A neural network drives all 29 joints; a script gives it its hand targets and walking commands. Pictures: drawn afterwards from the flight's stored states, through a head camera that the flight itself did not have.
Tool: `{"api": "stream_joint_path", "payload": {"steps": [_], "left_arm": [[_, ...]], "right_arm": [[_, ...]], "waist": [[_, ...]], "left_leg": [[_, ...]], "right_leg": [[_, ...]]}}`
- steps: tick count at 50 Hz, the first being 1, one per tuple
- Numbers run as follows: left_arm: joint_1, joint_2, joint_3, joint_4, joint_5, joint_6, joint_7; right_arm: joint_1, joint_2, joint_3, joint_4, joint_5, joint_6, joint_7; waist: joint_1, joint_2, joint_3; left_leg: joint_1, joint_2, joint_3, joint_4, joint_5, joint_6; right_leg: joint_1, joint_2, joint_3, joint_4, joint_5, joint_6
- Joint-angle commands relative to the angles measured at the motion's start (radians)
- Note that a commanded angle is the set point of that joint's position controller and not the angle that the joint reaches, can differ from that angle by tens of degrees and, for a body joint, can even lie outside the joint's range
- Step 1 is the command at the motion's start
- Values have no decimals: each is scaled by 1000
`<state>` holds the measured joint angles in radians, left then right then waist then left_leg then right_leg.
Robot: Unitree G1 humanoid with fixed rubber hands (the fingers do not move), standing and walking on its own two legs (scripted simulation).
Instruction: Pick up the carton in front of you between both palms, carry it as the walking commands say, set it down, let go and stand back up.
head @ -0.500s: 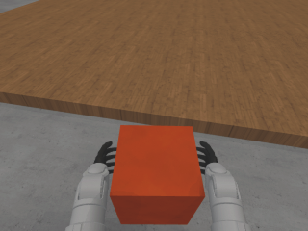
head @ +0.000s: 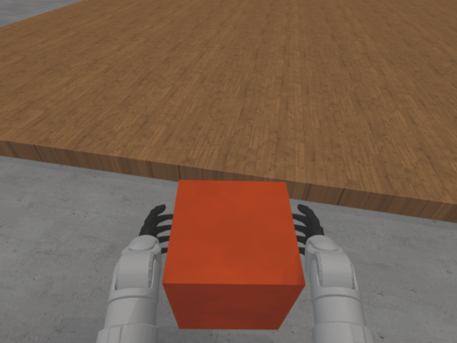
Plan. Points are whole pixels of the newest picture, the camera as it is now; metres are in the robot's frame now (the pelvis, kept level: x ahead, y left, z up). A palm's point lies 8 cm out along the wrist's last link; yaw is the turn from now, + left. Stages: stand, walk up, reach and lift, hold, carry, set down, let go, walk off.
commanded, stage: hold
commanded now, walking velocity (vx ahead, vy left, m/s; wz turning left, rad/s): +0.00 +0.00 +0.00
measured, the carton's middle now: (230, 258) +0.31 +0.00 -0.03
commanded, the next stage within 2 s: carry in 0.58 s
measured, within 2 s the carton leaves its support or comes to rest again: neither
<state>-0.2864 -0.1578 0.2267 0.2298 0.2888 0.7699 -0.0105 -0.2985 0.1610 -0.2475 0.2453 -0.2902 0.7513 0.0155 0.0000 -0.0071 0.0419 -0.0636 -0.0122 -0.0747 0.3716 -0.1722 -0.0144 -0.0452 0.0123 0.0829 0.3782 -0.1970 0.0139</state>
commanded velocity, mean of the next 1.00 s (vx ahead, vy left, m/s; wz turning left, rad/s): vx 0.23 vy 0.00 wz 0.00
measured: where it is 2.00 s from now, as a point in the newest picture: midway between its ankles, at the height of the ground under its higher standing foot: (240, 271)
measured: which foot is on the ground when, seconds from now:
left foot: down 0.00-0.78, up 0.80-0.98, down 1.00-1.00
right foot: down 0.00-1.00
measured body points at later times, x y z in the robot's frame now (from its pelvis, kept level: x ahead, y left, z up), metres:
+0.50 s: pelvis +0.01 +0.00 +0.00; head -0.03 +0.00 +0.45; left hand +0.31 +0.15 +0.04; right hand +0.31 -0.15 +0.04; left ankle +0.03 +0.13 -0.74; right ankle +0.02 -0.13 -0.74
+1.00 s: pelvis +0.12 -0.01 -0.01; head +0.10 -0.01 +0.44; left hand +0.40 +0.13 +0.07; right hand +0.40 -0.17 +0.07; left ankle +0.15 +0.08 -0.74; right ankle +0.02 -0.13 -0.74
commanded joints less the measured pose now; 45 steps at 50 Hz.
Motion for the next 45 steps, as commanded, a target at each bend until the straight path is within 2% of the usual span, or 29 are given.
{"api": "stream_joint_path", "payload": {"steps": [1,9,20,28,29,31,32,33,35,36,37,38,39,40,41,42,43,44,45], "left_arm": [[-527,-916,-535,-35,-258,-45,-233],[-510,-920,-529,-29,-254,-43,-231],[-449,-912,-545,-74,-267,-37,-225],[-423,-898,-557,-102,-272,-35,-222],[-474,-910,-571,-95,-292,-31,-221],[-478,-911,-606,-128,-317,-26,-220],[-496,-911,-628,-161,-332,-20,-216],[-508,-910,-649,-186,-347,-11,-213],[-506,-908,-699,-231,-386,15,-206],[-503,-899,-725,-257,-406,35,-204],[-498,-891,-751,-283,-427,58,-200],[-494,-877,-770,-311,-445,85,-194],[-484,-858,-777,-331,-457,114,-187],[-454,-832,-773,-343,-461,144,-179],[-419,-812,-768,-354,-463,177,-167],[-417,-797,-769,-389,-463,206,-156],[-410,-792,-777,-425,-476,236,-146],[-410,-796,-792,-467,-494,261,-139],[-409,-805,-809,-504,-513,283,-136]], "right_arm": [[-498,907,531,-8,250,-31,237],[-488,905,529,-8,247,-30,238],[-426,900,546,-53,262,-24,232],[-395,895,557,-80,268,-21,225],[-439,907,569,-79,284,-15,222],[-424,909,599,-111,304,-9,216],[-434,909,621,-139,319,-2,211],[-448,906,639,-165,330,7,204],[-422,901,682,-214,350,36,186],[-401,894,705,-243,360,57,176],[-401,874,728,-285,372,82,167],[-421,856,755,-330,392,110,159],[-429,843,777,-361,412,143,154],[-436,834,796,-381,434,178,151],[-448,818,815,-399,460,211,150],[-469,820,842,-422,493,240,151],[-456,828,860,-435,525,266,152],[-438,837,873,-454,550,288,152],[-417,845,882,-474,567,307,151]], "waist": [[-2,7,-222],[-2,8,-231],[-2,6,-247],[-1,5,-243],[1,38,-273],[-1,54,-259],[-5,59,-232],[-5,86,-218],[-7,143,-276],[-7,140,-303],[-6,120,-329],[0,95,-332],[7,-20,-305],[21,-217,-284],[25,-273,-221],[32,-214,-206],[32,-154,-232],[30,-128,-271],[31,-135,-302]], "left_leg": [[77,-80,19,-58,26,9],[91,-80,17,-60,71,6],[114,-84,13,-62,163,3],[115,-87,11,-63,184,2],[12,118,35,18,56,7],[-88,110,-25,-55,-422,21],[-117,118,-52,-77,-560,33],[-118,142,-84,-90,-569,49],[-100,203,-157,-120,-461,91],[-119,214,-160,-109,-424,106],[-151,195,-120,-85,-438,103],[-217,166,-60,-29,-461,85],[-322,106,35,113,-431,46],[-484,33,151,349,-342,6],[-645,30,178,385,-350,0],[-674,59,146,394,-360,7],[-662,67,150,361,-345,9],[-617,54,174,314,-293,9],[-556,31,204,264,-237,6]], "right_leg": [[-34,78,-26,-78,31,-12],[-23,80,-28,-80,71,-11],[7,84,-22,-82,162,-6],[18,85,-19,-82,188,-3],[-104,-102,-26,11,52,-16],[-203,-65,-13,1,-357,-23],[-264,-48,-21,22,-457,-20],[-306,-35,-47,72,-421,-15],[-300,1,-142,192,-210,-7],[-261,-3,-156,151,-189,-13],[-209,-3,-160,93,-208,-20],[-144,-24,-129,33,-242,-29],[-92,-118,14,-61,-347,-56],[5,-267,259,-172,-450,-117],[71,-354,403,-203,-361,-181],[83,-361,398,-194,-220,-214],[98,-348,331,-171,-120,-212],[104,-321,252,-151,-44,-196],[96,-291,177,-134,17,-177]]}}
